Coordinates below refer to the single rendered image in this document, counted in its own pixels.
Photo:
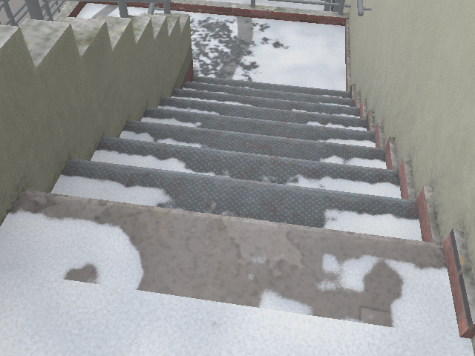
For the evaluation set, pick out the stairs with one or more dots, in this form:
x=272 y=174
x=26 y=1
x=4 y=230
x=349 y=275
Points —
x=261 y=151

